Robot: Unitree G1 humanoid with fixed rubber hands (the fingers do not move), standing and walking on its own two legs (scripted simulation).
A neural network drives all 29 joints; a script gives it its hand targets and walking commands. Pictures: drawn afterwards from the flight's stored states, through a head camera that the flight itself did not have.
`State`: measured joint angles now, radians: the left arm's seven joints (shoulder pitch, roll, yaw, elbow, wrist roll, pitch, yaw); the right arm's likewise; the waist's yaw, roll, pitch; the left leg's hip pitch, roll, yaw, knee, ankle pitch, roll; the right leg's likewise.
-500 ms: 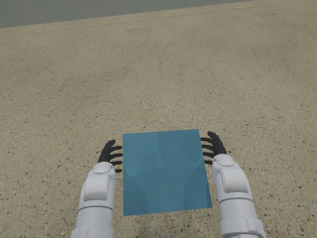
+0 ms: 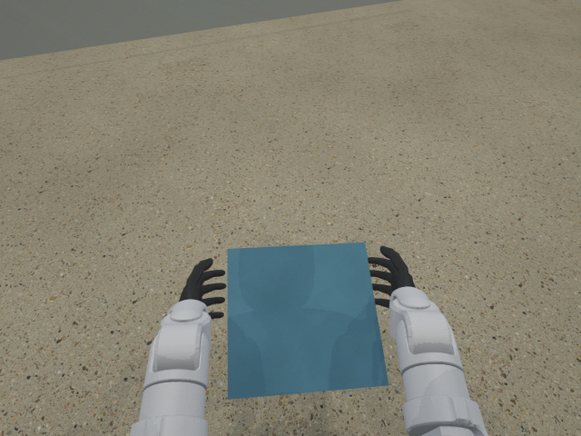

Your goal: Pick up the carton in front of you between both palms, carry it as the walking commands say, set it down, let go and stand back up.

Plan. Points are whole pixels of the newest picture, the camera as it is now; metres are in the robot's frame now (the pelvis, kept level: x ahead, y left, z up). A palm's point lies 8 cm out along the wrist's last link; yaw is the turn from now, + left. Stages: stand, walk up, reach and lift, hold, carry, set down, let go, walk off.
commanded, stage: hold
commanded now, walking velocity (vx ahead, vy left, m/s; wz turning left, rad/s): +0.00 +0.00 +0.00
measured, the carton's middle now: (295, 324) +0.32 -0.01 -0.09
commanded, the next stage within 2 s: set down in 0.66 s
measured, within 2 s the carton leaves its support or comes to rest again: neither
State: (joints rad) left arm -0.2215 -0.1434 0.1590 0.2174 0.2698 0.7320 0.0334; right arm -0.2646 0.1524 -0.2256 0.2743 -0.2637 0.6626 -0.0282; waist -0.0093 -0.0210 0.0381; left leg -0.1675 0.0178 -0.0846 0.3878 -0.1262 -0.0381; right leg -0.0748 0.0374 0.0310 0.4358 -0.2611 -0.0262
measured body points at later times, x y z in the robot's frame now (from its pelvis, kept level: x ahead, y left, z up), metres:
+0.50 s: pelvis +0.01 +0.06 +0.00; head -0.03 +0.08 +0.45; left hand +0.32 +0.19 +0.03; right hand +0.30 -0.11 +0.04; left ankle +0.06 +0.15 -0.74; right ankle -0.01 -0.10 -0.74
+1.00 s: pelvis +0.00 +0.02 -0.01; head +0.04 +0.04 +0.44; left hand +0.35 +0.18 -0.03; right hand +0.35 -0.12 +0.00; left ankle +0.06 +0.15 -0.74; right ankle -0.01 -0.10 -0.74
